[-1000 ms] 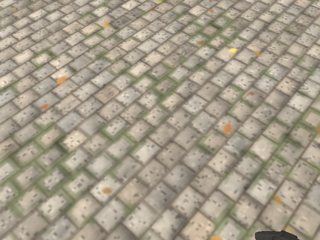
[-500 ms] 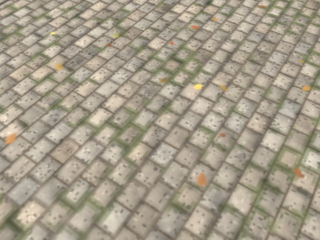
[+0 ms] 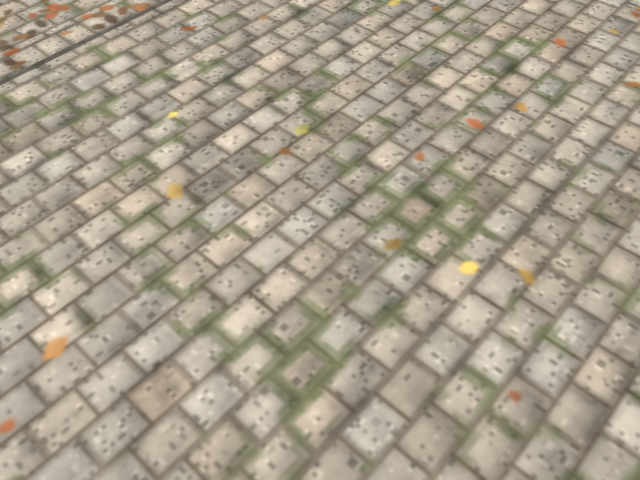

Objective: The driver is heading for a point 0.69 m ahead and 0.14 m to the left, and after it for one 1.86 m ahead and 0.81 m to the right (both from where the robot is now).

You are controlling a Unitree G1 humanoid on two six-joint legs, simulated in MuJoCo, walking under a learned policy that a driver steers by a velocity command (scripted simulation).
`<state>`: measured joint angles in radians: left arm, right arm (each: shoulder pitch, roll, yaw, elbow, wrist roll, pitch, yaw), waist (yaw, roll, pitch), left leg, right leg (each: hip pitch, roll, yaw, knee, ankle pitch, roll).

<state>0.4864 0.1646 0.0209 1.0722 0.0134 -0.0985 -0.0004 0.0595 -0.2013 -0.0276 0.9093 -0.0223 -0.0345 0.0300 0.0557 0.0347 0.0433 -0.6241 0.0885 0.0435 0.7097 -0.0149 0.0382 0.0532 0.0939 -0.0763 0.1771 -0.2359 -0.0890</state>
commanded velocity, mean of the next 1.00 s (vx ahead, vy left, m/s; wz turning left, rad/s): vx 0.50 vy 0.00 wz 0.06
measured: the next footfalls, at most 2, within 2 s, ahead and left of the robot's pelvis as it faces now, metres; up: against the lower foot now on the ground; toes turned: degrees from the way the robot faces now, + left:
left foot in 0.14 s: +0.25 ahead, +0.10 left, +0.00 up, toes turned +4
right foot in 0.72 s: +0.55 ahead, -0.07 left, +0.00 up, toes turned -4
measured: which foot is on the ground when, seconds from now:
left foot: up 0.00-0.12, down 0.14-0.74, up 0.76-1.00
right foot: down 0.00-0.16, up 0.18-0.70, down 0.72-1.00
